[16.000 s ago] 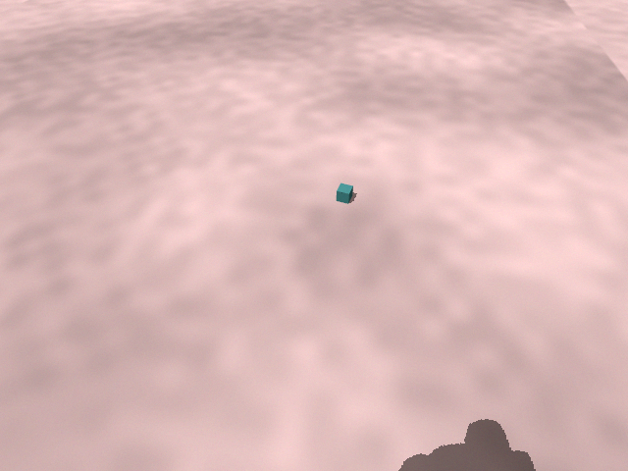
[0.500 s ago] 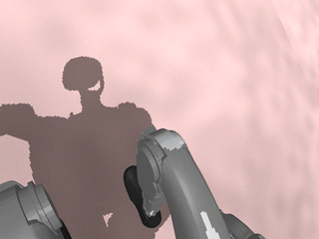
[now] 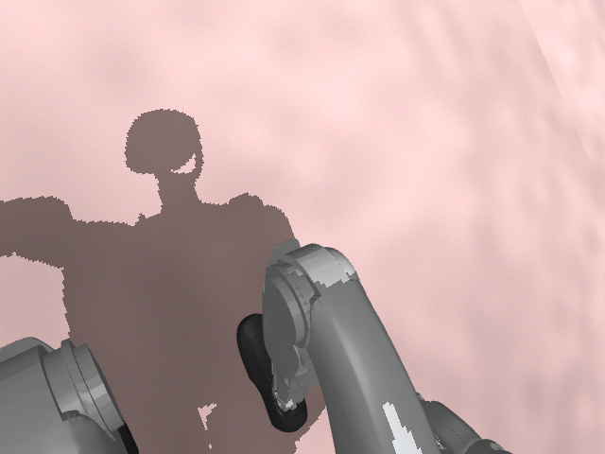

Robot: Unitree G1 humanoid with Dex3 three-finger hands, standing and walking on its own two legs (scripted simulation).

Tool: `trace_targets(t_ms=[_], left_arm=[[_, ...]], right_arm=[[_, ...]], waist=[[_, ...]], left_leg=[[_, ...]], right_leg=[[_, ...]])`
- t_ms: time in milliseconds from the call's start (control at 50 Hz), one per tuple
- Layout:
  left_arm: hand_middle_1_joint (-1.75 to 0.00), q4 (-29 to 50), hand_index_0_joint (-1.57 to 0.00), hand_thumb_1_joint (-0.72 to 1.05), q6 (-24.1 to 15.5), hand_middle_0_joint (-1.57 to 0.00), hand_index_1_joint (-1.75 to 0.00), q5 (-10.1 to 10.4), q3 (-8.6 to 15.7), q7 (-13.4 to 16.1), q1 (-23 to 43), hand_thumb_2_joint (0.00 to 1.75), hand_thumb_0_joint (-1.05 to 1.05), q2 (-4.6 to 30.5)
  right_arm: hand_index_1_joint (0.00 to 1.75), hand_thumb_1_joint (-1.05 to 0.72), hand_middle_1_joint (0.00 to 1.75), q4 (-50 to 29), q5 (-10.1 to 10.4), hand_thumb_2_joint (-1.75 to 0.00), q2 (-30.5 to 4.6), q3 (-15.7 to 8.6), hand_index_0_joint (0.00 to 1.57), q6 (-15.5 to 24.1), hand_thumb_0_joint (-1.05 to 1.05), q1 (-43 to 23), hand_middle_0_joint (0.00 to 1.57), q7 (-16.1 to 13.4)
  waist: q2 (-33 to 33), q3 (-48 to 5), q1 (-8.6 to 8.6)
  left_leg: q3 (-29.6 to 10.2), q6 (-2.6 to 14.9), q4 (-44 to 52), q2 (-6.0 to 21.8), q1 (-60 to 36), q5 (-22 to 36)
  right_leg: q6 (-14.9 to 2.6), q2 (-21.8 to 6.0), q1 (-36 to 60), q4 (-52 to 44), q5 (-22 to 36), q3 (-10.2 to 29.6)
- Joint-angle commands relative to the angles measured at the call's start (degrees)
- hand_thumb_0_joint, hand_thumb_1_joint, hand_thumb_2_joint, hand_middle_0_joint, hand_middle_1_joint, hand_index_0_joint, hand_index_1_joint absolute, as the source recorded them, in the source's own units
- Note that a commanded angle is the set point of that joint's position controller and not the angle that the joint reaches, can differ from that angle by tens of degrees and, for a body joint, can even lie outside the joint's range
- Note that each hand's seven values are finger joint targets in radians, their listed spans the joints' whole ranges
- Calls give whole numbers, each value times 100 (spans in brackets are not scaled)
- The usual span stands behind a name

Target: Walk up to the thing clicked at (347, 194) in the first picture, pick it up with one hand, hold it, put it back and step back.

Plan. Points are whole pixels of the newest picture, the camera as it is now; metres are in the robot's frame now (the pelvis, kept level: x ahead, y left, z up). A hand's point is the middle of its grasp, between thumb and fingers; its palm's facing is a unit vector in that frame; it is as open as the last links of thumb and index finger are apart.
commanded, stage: close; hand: left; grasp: from above
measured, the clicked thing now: out of the picture +0.48 +0.31 -0.27
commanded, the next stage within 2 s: settle in 0.98 s
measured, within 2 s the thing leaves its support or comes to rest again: leaves its support in 1.38 s
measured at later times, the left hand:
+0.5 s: hand out of the picture +0.46 +0.30 -0.23, palm faces -0.47 -0.08 -0.88, open 8.9 cm
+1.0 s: hand out of the picture +0.47 +0.31 -0.23, palm faces -0.46 -0.07 -0.88, open 8.9 cm
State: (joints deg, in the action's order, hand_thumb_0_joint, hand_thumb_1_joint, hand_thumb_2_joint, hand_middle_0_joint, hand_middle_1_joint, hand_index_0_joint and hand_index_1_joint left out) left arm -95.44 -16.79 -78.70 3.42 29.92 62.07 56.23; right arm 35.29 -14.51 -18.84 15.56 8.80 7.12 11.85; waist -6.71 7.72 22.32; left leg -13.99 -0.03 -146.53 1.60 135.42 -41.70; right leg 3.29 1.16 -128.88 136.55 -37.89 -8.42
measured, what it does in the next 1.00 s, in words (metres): stands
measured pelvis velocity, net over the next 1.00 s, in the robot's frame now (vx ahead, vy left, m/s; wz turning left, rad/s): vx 0.00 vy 0.00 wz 0.00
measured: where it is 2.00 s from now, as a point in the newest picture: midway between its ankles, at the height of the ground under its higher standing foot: (209, 438)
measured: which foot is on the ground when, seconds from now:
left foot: down 0.00-1.00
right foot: down 0.00-1.00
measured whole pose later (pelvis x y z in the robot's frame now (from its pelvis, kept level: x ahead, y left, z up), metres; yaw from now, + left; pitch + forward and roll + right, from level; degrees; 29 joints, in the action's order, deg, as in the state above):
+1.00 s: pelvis +0.00 +0.00 +0.00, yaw +0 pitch +29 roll -13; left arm -96.7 -16.4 -78.6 2.2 30.7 63.7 56.9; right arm 35.4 -14.7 -19.2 16.5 8.9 6.8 10.8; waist -6.8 7.6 22.6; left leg -14.0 0.0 -146.4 1.7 135.6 -41.4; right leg 3.4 1.4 -129.3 136.4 -37.3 -8.3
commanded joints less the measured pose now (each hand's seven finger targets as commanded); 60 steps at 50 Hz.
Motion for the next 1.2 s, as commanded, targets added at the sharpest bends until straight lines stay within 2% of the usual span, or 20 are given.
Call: trace_targets(t_ms=[0,60,120,140,220,280,340,380,420,500,640,680,720,760,780,860,900,960,1000,1180], left_arm=[[-54,726,-63,21,-69,-60,-52,47,25,357,1744,47,0,1138],[-50,687,-67,24,-25,-65,-49,35,-126,380,1689,49,0,967],[-47,1039,-69,27,-17,-67,-45,89,91,459,1863,43,0,1332],[-47,857,-71,29,26,-68,-45,95,-18,460,1690,42,0,1153],[-44,572,-75,36,101,-73,-41,173,-175,416,1797,38,0,842],[-40,889,-80,39,113,-77,-38,175,-22,389,1847,36,0,1196],[-40,666,-83,44,143,-81,-38,211,-77,334,1760,37,0,981],[-38,925,-87,49,96,-86,-37,233,27,343,1873,38,0,1246],[-37,570,-91,53,127,-89,-35,244,-71,276,1665,38,0,1019],[-36,695,-96,60,64,-94,-34,192,-39,266,1648,38,0,1104],[-32,789,-105,70,17,-105,-31,161,-7,241,1739,42,0,1295],[-33,435,-108,75,25,-106,-31,127,-130,207,1635,38,0,1043],[-31,670,-109,75,-2,-108,-31,104,25,267,1811,42,0,1345],[-31,784,-110,78,-20,-110,-31,111,-15,267,1851,40,0,1293],[-31,419,-112,80,24,-111,-30,53,5,268,1589,40,0,1224],[-31,609,-114,82,6,-113,-30,60,31,286,1785,41,0,1356],[-30,554,-114,83,21,-114,-30,95,-122,276,1782,41,0,1165],[-31,660,-116,85,21,-115,-30,101,14,330,1863,42,0,1356],[-30,458,-117,87,49,-117,-30,96,-132,272,1719,41,0,1091],[-32,1011,-122,86,123,-121,-31,195,-36,178,2001,44,0,1337]], right_arm=[[30,-89,30,77,18,-90,-1806,-556,20,1,0,1095,20,-77],[30,-90,30,168,28,-90,-1770,-553,20,47,0,1074,20,-70],[30,-90,30,142,57,-90,-1809,-566,20,62,0,1135,20,-99],[30,-90,30,175,52,-90,-1742,-542,20,64,0,1173,20,-91],[30,-89,30,259,45,-90,-1784,-557,20,117,0,1176,20,-62],[30,-90,30,244,97,-90,-1785,-558,20,137,0,1180,20,-81],[30,-90,30,197,101,-90,-1821,-572,20,150,0,1144,20,-61],[30,-90,30,240,126,-90,-1794,-554,20,113,0,1198,20,-93],[30,-90,30,241,113,-90,-1780,-561,20,117,0,1111,20,-77],[30,-89,30,200,106,-90,-1761,-550,20,44,0,1142,20,-105],[30,-89,30,166,78,-90,-1812,-503,20,8,0,1099,20,-147],[30,-90,30,124,70,-90,-1826,-490,20,22,0,1087,20,-136],[30,-89,30,71,86,-90,-1886,-492,20,-3,0,1066,20,-180],[30,-90,30,144,60,-90,-1831,-504,20,-7,0,1086,20,-182],[30,-89,30,36,28,-90,-1880,-491,20,4,0,1109,20,-167],[30,-90,30,27,36,-90,-1882,-480,20,4,0,1065,20,-192],[30,-90,30,113,32,-90,-1791,-453,20,0,0,1070,20,-180],[30,-90,30,22,48,-90,-1896,-482,20,10,0,1060,20,-196],[30,-90,30,80,14,-90,-1851,-467,20,32,0,1079,20,-166],[30,-91,30,94,83,-90,-1817,-473,20,23,0,1188,20,-172]], waist=[[2989,-3780,309],[3009,-3560,292],[3049,-3988,202],[3098,-3934,193],[2772,-3543,419],[3138,-3885,201],[2826,-3738,333],[3025,-4006,209],[2925,-3691,242],[3069,-3898,188],[2950,-3844,196],[2852,-3502,326],[2857,-3738,257],[3090,-3832,203],[2971,-3670,310],[3007,-3675,279],[3004,-3641,295],[2906,-3726,275],[2931,-3500,347],[3144,-3976,239]], left_leg=[[603,57,1508,64,-2890,1335],[628,59,1484,73,-2790,1337],[631,73,1492,78,-2906,1406],[624,58,1549,84,-2935,1425],[624,105,1470,73,-2649,1195],[615,48,1542,81,-2973,1363],[601,73,1463,77,-2815,1405],[622,70,1514,69,-2871,1510],[615,53,1500,77,-2791,1398],[605,46,1572,77,-2895,1432],[602,63,1534,73,-2840,1394],[585,62,1480,67,-2695,1328],[583,63,1486,54,-2753,1395],[577,23,1525,76,-2943,1483],[556,27,1505,67,-2920,1452],[577,46,1548,64,-2871,1318],[592,57,1526,89,-2783,1330],[584,60,1505,67,-2763,1359],[582,52,1473,71,-2759,1328],[625,60,1554,72,-2938,1477]], right_leg=[[-425,311,1954,-1117,1489,-628],[-443,319,1847,-1104,1493,-601],[-439,310,2085,-1157,1561,-562],[-464,312,2047,-1101,1562,-543],[-417,324,1897,-1150,1425,-586],[-457,281,1931,-1077,1489,-563],[-436,299,1967,-1086,1556,-582],[-449,302,2095,-1139,1643,-561],[-459,295,1895,-1085,1511,-582],[-479,319,2052,-1091,1518,-567],[-455,321,2037,-1133,1480,-579],[-466,293,1829,-1084,1427,-610],[-468,294,1957,-1136,1487,-604],[-484,303,1928,-1097,1542,-628],[-475,278,1877,-1054,1508,-646],[-460,291,1900,-1124,1411,-626],[-458,324,1942,-1107,1463,-585],[-467,304,1959,-1150,1464,-612],[-462,293,1822,-1090,1443,-635],[-460,317,2117,-1142,1588,-544]])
